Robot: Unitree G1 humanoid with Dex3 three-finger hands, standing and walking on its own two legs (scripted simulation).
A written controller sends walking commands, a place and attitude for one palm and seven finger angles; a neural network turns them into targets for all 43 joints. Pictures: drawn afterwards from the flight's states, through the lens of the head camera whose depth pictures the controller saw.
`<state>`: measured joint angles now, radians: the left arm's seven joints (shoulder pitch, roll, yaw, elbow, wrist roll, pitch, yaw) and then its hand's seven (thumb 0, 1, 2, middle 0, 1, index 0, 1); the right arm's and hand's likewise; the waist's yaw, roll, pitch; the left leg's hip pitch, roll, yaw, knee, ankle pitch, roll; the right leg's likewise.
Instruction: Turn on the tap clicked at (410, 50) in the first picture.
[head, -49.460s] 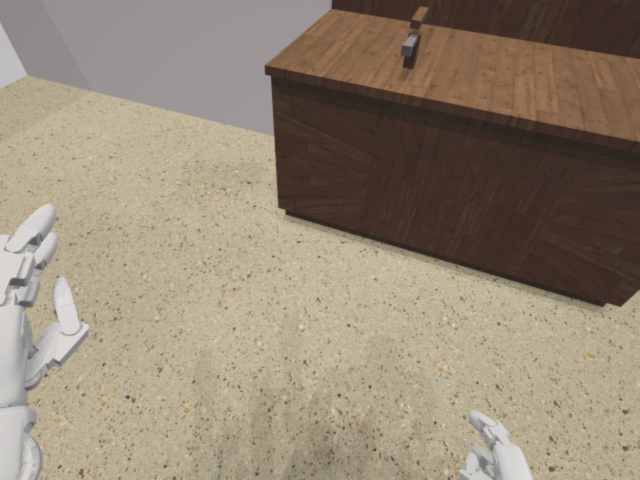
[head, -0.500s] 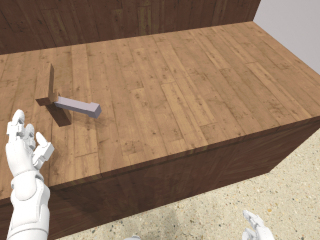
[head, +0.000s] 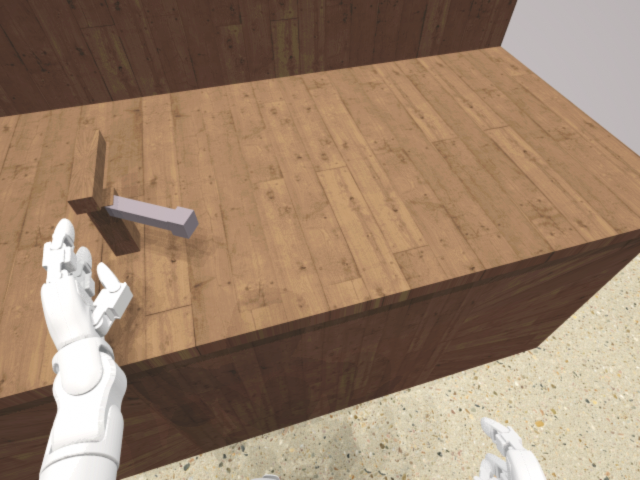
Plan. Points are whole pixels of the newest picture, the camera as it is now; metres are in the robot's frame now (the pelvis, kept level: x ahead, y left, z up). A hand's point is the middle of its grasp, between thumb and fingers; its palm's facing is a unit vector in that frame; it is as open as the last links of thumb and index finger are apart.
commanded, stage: push the lever round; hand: left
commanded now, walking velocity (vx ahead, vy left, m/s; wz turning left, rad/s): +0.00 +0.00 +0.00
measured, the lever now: (183, 222) +0.41 +0.22 +0.08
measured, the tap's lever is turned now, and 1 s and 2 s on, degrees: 57 57 61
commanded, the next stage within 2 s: none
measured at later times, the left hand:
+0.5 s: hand (157, 279) +0.33 +0.23 +0.07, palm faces +0.62 -0.78 -0.06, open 7.8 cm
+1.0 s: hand (179, 271) +0.34 +0.20 +0.07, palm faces +0.70 -0.72 -0.05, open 7.8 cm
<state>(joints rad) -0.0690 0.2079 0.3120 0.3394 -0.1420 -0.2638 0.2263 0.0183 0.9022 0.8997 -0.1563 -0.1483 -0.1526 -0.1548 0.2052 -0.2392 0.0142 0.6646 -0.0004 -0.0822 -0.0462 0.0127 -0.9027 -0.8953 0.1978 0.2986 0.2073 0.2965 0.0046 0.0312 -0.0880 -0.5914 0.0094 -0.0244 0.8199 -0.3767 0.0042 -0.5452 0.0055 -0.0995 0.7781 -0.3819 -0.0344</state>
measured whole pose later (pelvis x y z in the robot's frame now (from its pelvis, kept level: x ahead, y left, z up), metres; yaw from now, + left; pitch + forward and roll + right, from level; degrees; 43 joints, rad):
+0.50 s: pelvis +0.00 -0.01 +0.00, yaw +0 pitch +8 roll -1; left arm -0.11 0.12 0.23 0.34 -0.06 -0.23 0.45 0.02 0.90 0.90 -0.16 -0.15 -0.15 -0.15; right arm 0.20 -0.23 0.00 0.66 -0.02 -0.03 -0.03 0.01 -0.90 -0.90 0.20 0.30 0.21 0.30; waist 0.00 0.03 -0.10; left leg -0.57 0.01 -0.03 0.80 -0.38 0.00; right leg -0.53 0.01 -0.10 0.77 -0.39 -0.04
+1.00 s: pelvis +0.00 -0.01 +0.00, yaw +1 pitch +8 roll -1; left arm -0.17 0.03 0.15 0.36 0.02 -0.18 0.66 0.02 0.90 0.90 -0.16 -0.15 -0.15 -0.15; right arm 0.16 -0.21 -0.01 0.68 -0.04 0.02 -0.02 0.01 -0.90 -0.90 0.20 0.30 0.21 0.30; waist 0.00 0.03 -0.11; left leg -0.56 0.01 -0.03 0.80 -0.37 0.00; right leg -0.51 0.00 -0.11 0.76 -0.39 -0.04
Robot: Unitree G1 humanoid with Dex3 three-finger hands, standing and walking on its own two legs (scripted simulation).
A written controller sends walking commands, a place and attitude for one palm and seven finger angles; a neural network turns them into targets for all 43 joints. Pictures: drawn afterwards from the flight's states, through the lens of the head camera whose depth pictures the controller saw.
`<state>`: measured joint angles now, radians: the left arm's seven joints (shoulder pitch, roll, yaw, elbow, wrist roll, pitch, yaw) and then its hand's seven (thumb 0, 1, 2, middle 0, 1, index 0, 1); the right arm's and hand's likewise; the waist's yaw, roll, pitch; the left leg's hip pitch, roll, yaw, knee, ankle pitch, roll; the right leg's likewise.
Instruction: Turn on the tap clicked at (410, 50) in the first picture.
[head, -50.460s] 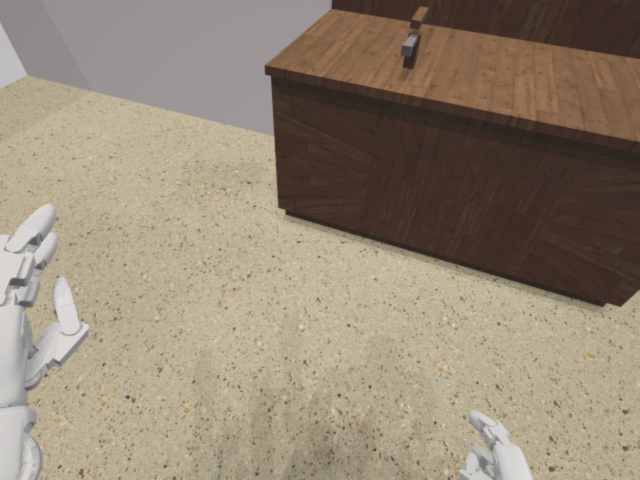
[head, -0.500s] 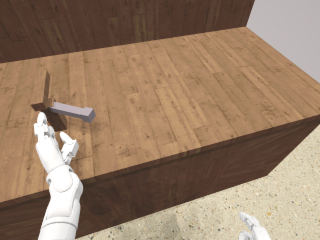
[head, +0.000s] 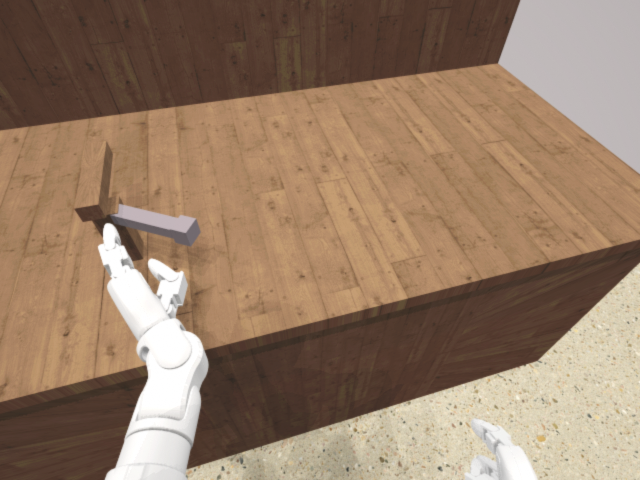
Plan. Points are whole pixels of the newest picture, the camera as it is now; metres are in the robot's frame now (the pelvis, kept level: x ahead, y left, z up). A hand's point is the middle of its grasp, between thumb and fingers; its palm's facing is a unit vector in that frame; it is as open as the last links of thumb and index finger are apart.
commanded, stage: push the lever round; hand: left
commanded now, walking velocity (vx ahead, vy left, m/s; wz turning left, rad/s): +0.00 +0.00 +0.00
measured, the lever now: (185, 230) +0.41 +0.22 +0.08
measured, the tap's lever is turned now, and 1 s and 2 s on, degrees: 57 61 86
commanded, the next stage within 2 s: lift the hand up off the lever in 1.54 s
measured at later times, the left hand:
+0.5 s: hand (200, 261) +0.37 +0.19 +0.07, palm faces +0.76 -0.65 -0.06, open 7.8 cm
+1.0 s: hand (211, 250) +0.39 +0.18 +0.07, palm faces +0.81 -0.58 -0.07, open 7.9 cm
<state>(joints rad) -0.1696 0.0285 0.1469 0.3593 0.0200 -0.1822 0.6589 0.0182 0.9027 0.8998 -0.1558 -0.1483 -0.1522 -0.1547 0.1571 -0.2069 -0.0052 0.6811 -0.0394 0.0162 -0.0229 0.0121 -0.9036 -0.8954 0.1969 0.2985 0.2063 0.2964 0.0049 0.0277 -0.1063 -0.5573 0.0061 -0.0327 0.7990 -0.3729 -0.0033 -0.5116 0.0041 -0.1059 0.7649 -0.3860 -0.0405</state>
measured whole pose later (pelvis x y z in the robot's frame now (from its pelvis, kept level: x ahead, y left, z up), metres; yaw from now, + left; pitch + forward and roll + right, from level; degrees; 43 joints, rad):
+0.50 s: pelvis -0.01 +0.00 +0.00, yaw +0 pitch +9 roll -1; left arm -0.36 -0.02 0.18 0.53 0.07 -0.15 0.82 0.02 0.90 0.90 -0.16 -0.15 -0.15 -0.15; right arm 0.14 -0.19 -0.02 0.73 -0.07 0.04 -0.01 0.01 -0.90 -0.90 0.20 0.30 0.21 0.30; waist -0.01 0.03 -0.12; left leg -0.60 0.01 -0.04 0.82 -0.37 -0.01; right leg -0.55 0.01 -0.12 0.78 -0.38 -0.05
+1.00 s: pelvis -0.01 -0.01 -0.01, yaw +1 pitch +10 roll -1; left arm -0.50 -0.06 0.24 0.66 0.11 -0.13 0.93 0.02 0.91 0.91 -0.16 -0.15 -0.11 -0.14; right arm 0.16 -0.19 -0.03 0.76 -0.09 0.02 0.02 0.01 -0.90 -0.90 0.20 0.30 0.21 0.30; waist -0.02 0.03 -0.14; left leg -0.64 0.01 -0.06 0.83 -0.36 -0.02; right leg -0.59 0.01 -0.13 0.79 -0.39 -0.06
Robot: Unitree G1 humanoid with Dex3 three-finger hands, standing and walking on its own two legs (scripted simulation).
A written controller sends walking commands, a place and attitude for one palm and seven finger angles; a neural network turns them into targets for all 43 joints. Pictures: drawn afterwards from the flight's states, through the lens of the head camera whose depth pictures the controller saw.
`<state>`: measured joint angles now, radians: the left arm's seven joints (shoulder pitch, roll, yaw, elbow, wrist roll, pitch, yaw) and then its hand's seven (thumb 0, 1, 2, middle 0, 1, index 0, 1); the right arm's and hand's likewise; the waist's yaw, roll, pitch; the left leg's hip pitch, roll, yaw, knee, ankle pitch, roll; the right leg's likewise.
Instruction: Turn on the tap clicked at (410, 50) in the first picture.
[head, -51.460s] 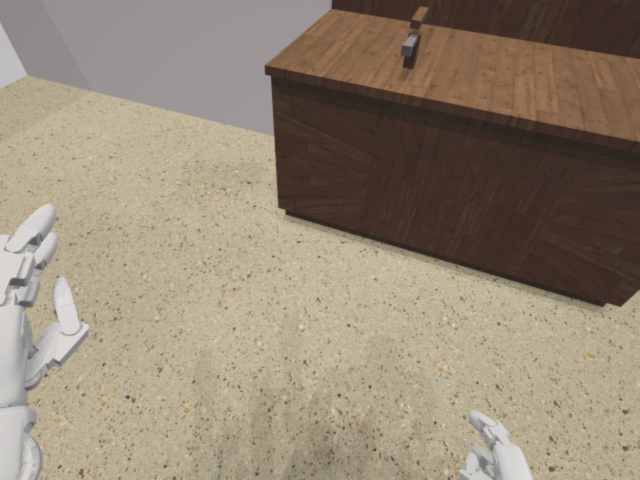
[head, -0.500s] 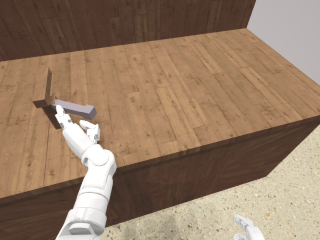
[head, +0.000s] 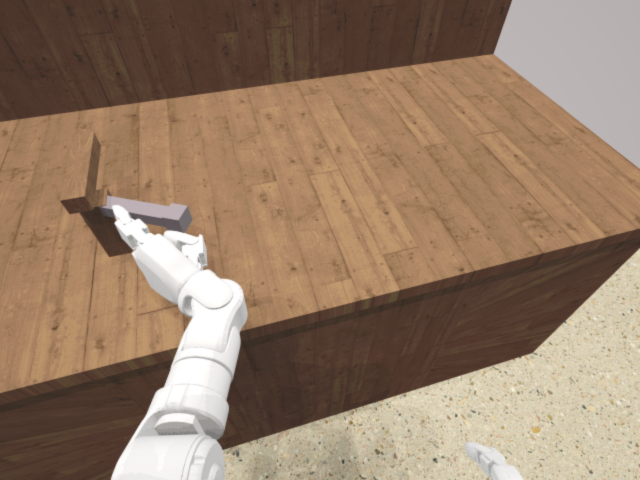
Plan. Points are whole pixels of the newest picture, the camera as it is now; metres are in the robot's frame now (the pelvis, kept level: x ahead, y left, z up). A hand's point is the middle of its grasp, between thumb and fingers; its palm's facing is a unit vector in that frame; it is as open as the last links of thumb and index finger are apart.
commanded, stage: push the lever round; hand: left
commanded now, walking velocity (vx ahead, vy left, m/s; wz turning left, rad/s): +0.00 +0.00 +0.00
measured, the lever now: (177, 218) +0.43 +0.22 +0.09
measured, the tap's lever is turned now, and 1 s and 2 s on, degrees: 61 86 85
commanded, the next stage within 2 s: lift the hand up off the lever in 0.54 s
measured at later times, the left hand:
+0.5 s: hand (213, 226) +0.43 +0.17 +0.07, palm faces +0.82 -0.56 -0.09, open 8.4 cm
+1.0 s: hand (210, 224) +0.43 +0.18 +0.08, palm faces +0.82 -0.56 -0.08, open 8.2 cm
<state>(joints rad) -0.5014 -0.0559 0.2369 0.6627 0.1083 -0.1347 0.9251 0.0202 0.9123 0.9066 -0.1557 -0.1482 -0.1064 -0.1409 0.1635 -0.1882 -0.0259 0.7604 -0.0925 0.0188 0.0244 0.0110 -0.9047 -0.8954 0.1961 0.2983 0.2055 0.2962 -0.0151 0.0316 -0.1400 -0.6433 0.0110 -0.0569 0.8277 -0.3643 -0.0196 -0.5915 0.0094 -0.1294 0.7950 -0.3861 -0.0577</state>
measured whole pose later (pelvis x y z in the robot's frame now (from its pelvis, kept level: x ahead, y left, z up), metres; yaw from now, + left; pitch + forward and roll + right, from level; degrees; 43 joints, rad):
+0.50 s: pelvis +0.00 -0.01 +0.00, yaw -1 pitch +13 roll -1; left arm -0.66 -0.01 0.36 0.85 0.15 -0.17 0.97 0.02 0.90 0.90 -0.16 -0.15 -0.02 -0.09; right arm 0.22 -0.19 -0.03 0.78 -0.11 0.03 0.03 0.01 -0.91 -0.90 0.20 0.30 0.21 0.30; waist -0.07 0.03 -0.16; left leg -0.70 0.02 -0.05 0.84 -0.36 -0.03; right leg -0.66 0.02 -0.13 0.82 -0.38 -0.07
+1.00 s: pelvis +0.00 -0.01 +0.00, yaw -1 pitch +12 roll -1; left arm -0.65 -0.01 0.38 0.82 0.14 -0.16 0.96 0.02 0.90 0.90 -0.16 -0.15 -0.07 -0.12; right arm 0.23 -0.19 -0.03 0.77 -0.11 0.02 0.04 0.01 -0.91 -0.90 0.20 0.30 0.21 0.30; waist -0.07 0.03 -0.15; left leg -0.67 0.02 -0.04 0.81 -0.35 -0.02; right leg -0.63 0.02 -0.11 0.79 -0.37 -0.06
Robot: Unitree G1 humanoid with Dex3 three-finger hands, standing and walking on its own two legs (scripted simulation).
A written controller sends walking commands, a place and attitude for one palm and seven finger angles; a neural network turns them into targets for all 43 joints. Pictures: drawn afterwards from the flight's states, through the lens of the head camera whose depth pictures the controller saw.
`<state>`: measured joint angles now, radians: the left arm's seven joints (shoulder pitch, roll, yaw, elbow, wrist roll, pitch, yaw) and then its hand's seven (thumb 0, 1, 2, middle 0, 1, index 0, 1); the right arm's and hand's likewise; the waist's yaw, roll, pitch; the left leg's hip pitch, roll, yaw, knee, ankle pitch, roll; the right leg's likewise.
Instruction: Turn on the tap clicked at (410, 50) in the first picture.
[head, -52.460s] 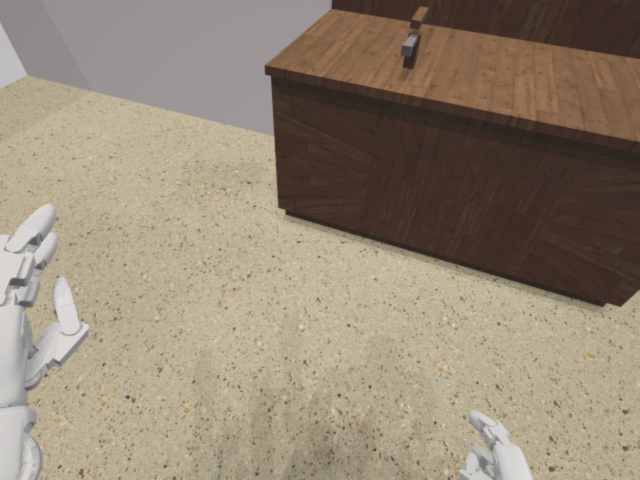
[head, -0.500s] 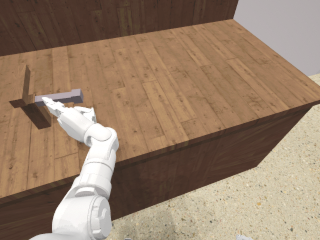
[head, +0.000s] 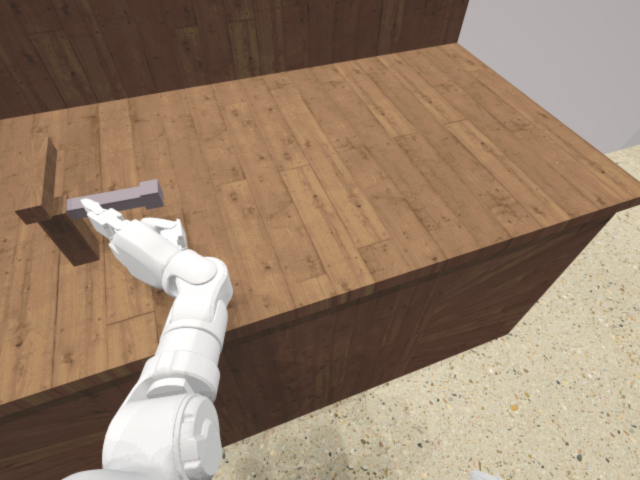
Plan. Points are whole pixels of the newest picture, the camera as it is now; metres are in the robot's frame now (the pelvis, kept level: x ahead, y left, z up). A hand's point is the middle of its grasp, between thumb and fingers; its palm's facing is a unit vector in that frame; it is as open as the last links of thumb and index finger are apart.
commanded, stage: lift the hand up off the lever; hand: left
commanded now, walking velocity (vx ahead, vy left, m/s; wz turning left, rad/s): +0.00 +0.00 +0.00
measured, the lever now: (151, 194) +0.48 +0.24 +0.09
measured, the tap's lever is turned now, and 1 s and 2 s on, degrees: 86 85 85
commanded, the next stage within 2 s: none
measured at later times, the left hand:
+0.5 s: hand (175, 214) +0.44 +0.19 +0.10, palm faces +0.80 -0.59 -0.08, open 7.8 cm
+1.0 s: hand (171, 213) +0.42 +0.19 +0.11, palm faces +0.81 -0.57 -0.09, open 7.8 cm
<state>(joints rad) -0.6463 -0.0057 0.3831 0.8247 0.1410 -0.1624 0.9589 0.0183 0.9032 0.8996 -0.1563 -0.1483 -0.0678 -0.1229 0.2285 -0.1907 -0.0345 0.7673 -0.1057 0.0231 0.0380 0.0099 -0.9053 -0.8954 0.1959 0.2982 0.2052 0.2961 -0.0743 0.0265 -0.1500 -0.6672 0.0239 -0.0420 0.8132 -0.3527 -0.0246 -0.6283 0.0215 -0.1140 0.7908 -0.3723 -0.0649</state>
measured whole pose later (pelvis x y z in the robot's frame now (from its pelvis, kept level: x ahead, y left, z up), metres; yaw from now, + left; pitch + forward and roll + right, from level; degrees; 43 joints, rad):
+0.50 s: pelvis +0.02 +0.01 +0.01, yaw +0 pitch +10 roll -1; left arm -0.60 -0.04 0.28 0.68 0.11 -0.05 0.93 0.02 0.90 0.90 -0.16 -0.15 -0.15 -0.15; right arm 0.21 -0.19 -0.04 0.76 -0.10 0.02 0.05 0.01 -0.91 -0.90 0.20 0.30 0.21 0.30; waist -0.04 0.03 -0.13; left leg -0.59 0.01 -0.04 0.76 -0.36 -0.01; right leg -0.54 0.01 -0.11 0.73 -0.37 -0.05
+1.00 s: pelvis +0.03 +0.00 +0.01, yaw +1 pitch +8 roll +0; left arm -0.51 -0.07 0.24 0.50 0.09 0.09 0.91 0.02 0.90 0.90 -0.17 -0.15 -0.15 -0.15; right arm 0.16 -0.19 -0.03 0.76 -0.09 0.03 0.04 0.01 -0.91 -0.90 0.20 0.30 0.21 0.30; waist -0.01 0.03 -0.12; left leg -0.50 0.02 -0.04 0.71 -0.35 -0.02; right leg -0.45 0.02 -0.11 0.68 -0.37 -0.06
